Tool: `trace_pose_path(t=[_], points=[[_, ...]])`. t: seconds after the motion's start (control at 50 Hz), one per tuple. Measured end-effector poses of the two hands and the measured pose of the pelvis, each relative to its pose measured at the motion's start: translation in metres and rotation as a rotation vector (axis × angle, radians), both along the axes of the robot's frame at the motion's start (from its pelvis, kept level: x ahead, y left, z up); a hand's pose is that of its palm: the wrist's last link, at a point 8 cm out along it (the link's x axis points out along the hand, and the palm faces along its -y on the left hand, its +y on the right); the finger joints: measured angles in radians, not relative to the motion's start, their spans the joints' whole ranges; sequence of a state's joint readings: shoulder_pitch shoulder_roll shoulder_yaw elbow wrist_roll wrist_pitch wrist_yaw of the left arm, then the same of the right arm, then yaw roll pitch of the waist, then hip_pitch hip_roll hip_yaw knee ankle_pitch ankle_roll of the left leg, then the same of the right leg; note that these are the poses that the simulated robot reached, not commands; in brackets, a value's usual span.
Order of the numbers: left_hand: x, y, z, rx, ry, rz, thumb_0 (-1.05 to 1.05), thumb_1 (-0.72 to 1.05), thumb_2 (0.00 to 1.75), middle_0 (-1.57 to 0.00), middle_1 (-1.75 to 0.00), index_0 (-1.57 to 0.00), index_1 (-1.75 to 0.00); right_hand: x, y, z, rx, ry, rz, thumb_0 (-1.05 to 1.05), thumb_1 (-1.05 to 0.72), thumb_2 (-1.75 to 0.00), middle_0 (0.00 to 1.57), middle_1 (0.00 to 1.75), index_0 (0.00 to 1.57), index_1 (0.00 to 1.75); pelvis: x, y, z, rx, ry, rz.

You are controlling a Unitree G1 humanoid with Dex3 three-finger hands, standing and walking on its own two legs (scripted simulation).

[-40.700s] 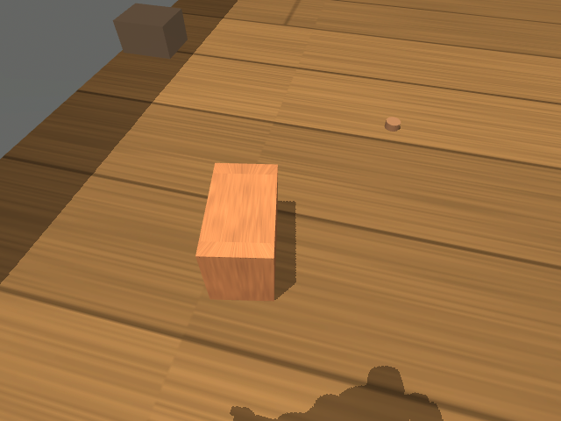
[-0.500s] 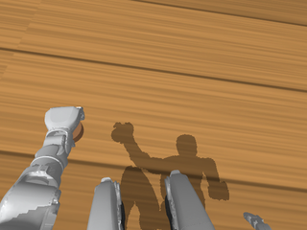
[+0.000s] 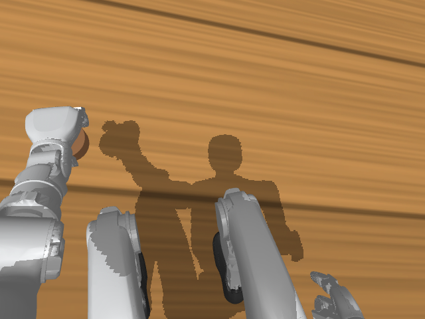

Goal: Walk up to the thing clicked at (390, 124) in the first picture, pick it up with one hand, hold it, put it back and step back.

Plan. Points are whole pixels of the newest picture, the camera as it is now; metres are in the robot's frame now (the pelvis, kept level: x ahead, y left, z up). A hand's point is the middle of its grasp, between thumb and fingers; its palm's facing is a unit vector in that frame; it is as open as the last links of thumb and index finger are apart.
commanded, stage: crouch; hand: left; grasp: from above
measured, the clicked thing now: (65, 141) +0.47 +0.23 -0.20
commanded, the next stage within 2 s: lower in 0.88 s
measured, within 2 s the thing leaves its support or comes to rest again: neither
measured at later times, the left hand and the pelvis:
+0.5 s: hand (78, 144) +0.47 +0.22 -0.24, palm faces -0.46 -0.04 -0.89, open 9.6 cm; pelvis -0.01 +0.00 -0.08, yaw -2 degrees
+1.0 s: hand (82, 143) +0.49 +0.22 -0.29, palm faces -0.45 -0.04 -0.89, open 9.6 cm; pelvis -0.01 +0.00 -0.11, yaw -4 degrees
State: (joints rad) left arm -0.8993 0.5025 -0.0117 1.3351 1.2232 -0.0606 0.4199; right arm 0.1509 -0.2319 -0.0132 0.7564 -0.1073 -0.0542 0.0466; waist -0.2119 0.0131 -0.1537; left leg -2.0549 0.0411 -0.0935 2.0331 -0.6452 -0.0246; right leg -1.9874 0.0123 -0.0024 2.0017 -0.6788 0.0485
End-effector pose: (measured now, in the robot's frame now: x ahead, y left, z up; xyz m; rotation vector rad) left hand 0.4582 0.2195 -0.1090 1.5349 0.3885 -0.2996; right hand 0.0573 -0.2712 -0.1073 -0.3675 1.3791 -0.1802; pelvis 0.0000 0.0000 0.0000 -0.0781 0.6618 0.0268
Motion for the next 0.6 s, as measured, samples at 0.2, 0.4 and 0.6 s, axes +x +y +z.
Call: trace_pose_path(t=[0.2, 0.4, 0.6], points=[[0.012, 0.002, -0.034, 0.009, 0.029, 0.044, -0.01, 0.01, 0.47, -0.64, -0.51, -0.78, -0.53, 0.0, -0.002, -0.031, 0.021, 0.018, 0.007, 0.0, -0.9, -0.9, 0.2, 0.3, 0.21, 0.3, 0.001, -0.002, -0.03, -0.004, 0.001, -0.014], [0.019, -0.002, -0.064, -0.013, 0.046, 0.027, -0.01, 0.01, 0.46, -0.64, -0.52, -0.77, -0.53, -0.023, 0.0, -0.056, 0.033, 0.067, -0.006, 0.0, -0.91, -0.9, 0.2, 0.3, 0.21, 0.3, -0.003, -0.003, -0.06, -0.009, -0.02, -0.024], [0.023, -0.002, -0.088, -0.006, 0.023, 0.015, -0.01, 0.02, 0.46, -0.62, -0.53, -0.76, -0.54, -0.047, 0.001, -0.08, 0.033, 0.105, -0.01, 0.0, -0.91, -0.9, 0.2, 0.3, 0.2, 0.3, -0.01, -0.002, -0.089, -0.014, -0.052, -0.031]])
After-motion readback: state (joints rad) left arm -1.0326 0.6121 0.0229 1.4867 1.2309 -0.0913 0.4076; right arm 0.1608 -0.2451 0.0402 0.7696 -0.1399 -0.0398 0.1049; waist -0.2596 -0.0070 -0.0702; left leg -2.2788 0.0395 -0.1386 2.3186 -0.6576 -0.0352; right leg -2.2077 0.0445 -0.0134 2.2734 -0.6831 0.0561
